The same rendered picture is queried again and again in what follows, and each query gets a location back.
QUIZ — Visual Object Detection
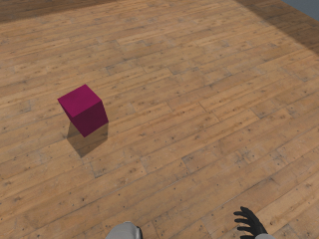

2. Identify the carton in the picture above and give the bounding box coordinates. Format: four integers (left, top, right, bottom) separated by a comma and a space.
57, 84, 109, 137

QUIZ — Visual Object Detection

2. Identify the left robot thigh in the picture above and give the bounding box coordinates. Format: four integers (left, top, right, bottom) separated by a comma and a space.
105, 222, 141, 239

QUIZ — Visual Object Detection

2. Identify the right robot hand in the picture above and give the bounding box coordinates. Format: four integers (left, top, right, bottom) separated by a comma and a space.
233, 206, 268, 239

